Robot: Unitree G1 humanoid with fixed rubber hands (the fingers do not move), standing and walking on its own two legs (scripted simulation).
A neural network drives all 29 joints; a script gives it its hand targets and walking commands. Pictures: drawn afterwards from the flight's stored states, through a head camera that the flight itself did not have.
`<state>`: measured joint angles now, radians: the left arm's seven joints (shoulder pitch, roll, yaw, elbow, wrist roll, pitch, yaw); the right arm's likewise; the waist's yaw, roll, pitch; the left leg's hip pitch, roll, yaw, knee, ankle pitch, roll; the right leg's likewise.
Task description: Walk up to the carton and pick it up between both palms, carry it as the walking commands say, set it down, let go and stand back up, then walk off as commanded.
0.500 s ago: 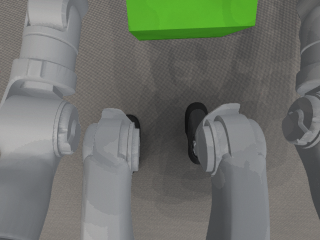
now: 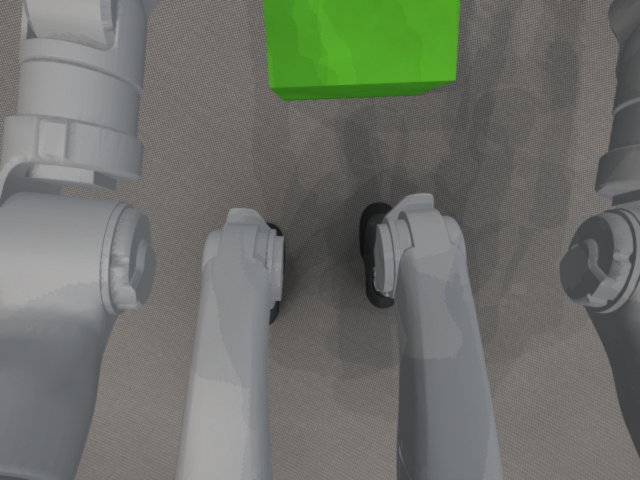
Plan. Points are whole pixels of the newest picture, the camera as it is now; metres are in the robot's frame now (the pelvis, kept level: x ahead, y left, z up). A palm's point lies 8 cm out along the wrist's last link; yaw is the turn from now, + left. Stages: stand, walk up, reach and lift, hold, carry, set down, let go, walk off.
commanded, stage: set down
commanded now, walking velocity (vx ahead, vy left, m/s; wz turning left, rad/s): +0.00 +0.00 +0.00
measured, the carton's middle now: out of the picture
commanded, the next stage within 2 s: let go in 0.62 s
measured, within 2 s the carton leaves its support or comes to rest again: neither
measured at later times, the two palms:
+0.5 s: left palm out of the picture +0.58 +0.12 +0.05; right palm out of the picture +0.55 -0.28 +0.04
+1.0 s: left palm out of the picture +0.48 +0.17 +0.08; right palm out of the picture +0.43 -0.28 +0.08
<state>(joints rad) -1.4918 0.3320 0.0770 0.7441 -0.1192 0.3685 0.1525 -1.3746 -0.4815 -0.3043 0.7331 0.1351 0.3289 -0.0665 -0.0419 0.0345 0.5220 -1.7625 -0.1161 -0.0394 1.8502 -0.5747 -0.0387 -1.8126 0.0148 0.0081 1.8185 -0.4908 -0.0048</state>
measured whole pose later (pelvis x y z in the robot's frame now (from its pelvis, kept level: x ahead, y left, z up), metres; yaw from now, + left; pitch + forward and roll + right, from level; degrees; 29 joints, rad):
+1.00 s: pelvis +0.04 +0.00 +0.20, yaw -1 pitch +18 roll +1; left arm -0.77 0.27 0.13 0.43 -0.12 0.33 0.12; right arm -0.68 -0.39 -0.22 0.41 0.05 0.27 0.07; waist -0.04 0.02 0.46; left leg -1.00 -0.08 -0.07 1.04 -0.36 -0.02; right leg -1.05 0.02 0.03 1.03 -0.31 -0.01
